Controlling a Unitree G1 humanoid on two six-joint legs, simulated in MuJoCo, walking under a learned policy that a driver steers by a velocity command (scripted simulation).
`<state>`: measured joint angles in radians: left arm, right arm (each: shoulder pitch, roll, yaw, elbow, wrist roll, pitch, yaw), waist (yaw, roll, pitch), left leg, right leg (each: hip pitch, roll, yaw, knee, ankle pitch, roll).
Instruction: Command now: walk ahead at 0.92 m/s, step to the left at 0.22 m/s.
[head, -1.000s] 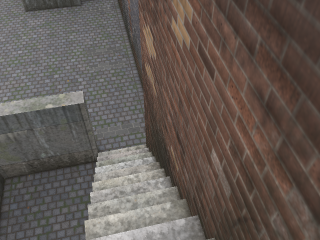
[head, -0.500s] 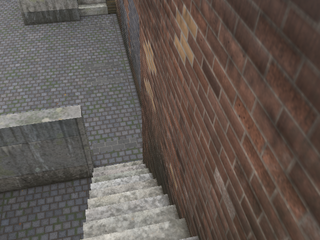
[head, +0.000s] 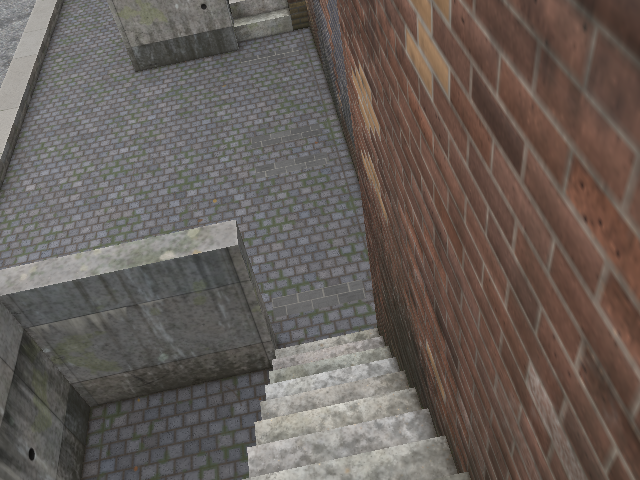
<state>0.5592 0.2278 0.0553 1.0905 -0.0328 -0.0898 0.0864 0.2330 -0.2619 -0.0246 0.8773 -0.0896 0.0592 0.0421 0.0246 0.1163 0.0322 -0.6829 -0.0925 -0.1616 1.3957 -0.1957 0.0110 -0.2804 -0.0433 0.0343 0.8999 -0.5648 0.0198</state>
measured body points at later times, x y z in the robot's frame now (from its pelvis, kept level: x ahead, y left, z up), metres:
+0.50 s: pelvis +0.31 +0.07 -0.27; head +0.31 +0.05 +0.18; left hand +0.38 +0.32 -0.40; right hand +0.21 -0.17 -0.43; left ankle +0.14 +0.17 -0.91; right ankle +0.47 -0.03 -0.97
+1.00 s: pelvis +0.62 +0.14 -0.60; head +0.64 +0.13 -0.16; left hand +0.62 +0.41 -0.74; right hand +0.65 -0.12 -0.75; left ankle +0.62 +0.24 -1.33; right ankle +0.55 +0.02 -1.06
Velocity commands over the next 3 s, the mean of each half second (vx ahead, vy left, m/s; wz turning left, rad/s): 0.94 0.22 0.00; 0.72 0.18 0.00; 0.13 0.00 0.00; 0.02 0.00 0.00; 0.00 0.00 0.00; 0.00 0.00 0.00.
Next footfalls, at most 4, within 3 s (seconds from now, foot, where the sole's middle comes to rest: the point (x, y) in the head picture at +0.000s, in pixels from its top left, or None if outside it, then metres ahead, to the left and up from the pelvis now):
0.22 left None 0.18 0.17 -0.95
0.58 right None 0.45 -0.01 -1.16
0.92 left None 0.66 0.24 -1.38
1.32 right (398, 474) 0.90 0.02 -1.59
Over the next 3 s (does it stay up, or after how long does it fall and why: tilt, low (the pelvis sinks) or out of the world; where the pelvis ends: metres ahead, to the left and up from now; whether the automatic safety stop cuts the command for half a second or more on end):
stays up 0.84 0.19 -0.84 its command is cut before an obstacle from the start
